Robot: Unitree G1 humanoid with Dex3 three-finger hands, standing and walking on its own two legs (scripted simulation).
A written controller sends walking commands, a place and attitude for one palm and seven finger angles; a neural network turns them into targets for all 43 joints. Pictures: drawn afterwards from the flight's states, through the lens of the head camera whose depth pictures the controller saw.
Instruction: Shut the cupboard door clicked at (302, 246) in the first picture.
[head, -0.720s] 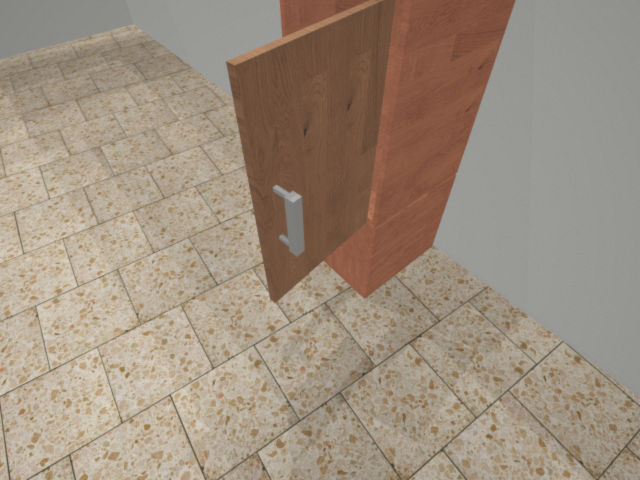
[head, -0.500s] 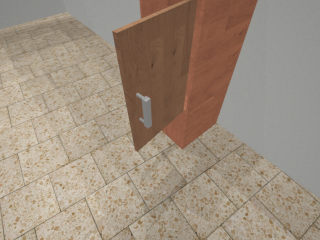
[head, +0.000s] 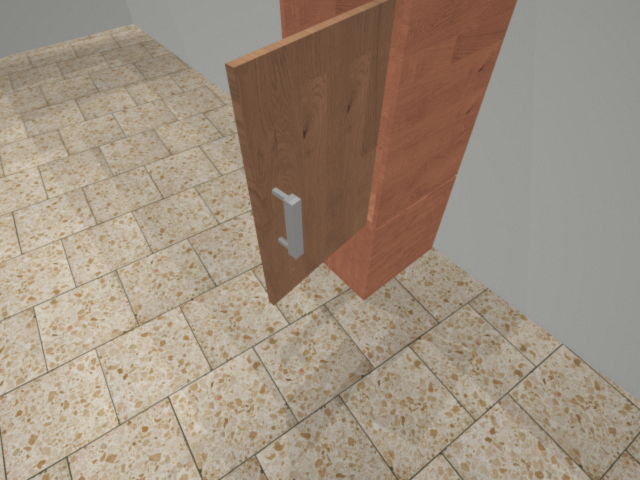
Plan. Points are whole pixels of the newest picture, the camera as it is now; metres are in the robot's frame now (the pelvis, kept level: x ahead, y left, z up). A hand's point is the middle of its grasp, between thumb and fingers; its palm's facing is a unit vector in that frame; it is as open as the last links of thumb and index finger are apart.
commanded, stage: look at it before walking up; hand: left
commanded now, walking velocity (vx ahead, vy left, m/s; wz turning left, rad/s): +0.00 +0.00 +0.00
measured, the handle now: (287, 223) +0.57 +0.10 -0.07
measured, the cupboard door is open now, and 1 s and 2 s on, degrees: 98 98 98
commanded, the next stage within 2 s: walk around to get in front in 0.12 s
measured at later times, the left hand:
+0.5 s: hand out of the picture -0.01 +0.18 -0.19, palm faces -0.01 -0.98 -0.19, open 7.4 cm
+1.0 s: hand out of the picture +0.11 +0.15 -0.17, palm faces -0.32 -0.90 -0.29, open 7.4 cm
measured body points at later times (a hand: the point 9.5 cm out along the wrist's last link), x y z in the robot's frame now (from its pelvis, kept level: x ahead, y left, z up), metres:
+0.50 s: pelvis -0.01 +0.01 -0.01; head +0.02 +0.01 +0.44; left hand -0.01 +0.23 -0.17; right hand -0.02 -0.22 -0.17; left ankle -0.02 +0.14 -0.74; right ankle -0.04 -0.06 -0.74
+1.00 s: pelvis -0.02 -0.03 -0.01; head +0.04 -0.06 +0.43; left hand +0.13 +0.20 -0.15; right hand -0.01 -0.31 -0.16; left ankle +0.00 +0.12 -0.69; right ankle -0.05 -0.12 -0.74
